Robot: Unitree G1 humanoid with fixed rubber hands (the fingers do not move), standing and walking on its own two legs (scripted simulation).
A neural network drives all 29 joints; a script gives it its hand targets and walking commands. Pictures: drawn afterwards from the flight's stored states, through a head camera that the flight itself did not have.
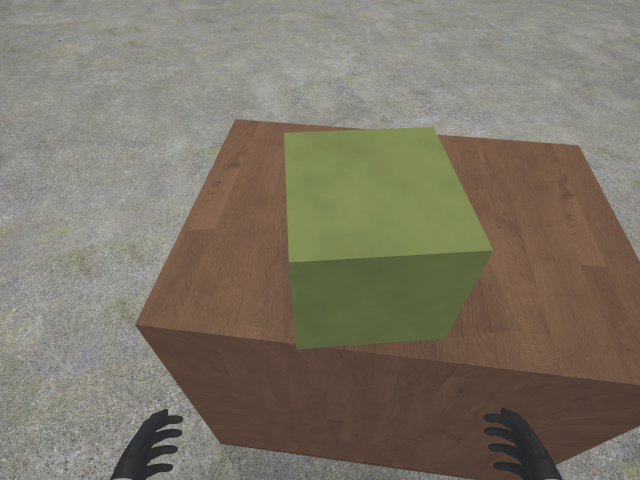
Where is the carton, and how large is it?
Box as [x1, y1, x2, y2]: [284, 127, 492, 348]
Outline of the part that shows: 433,127 284,133 288,254 296,348 444,338 446,336 489,257 492,248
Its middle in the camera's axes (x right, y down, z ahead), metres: +0.07 -0.01 +0.57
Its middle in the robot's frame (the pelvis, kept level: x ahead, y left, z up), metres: +0.44 -0.04 +0.04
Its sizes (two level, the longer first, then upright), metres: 0.242 0.224 0.207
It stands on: a pedestal, 0.70 m high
